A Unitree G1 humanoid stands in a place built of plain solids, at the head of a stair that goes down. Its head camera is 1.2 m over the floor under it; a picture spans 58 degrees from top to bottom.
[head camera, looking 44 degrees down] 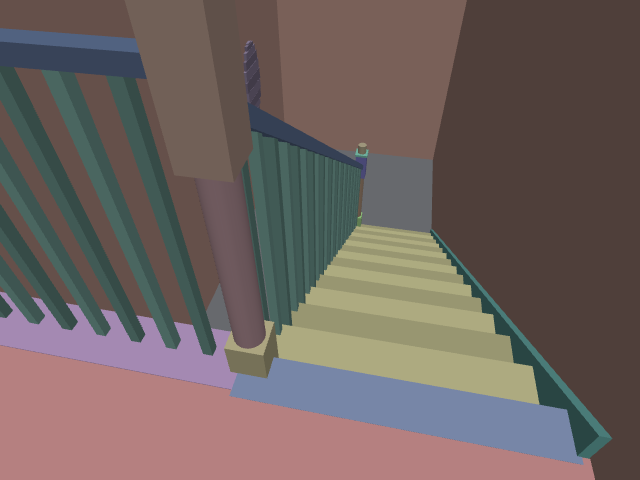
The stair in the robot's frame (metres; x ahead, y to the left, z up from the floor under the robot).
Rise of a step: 0.17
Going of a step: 0.24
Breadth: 0.95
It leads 11 degrees to the right of straight ahead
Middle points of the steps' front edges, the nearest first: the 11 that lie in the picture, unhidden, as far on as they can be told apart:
0.63 -0.28 0.00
0.88 -0.28 -0.18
1.12 -0.33 -0.35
1.35 -0.37 -0.52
1.59 -0.42 -0.69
1.83 -0.47 -0.87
2.06 -0.51 -1.04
2.30 -0.56 -1.21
2.54 -0.61 -1.39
2.78 -0.66 -1.56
3.02 -0.70 -1.73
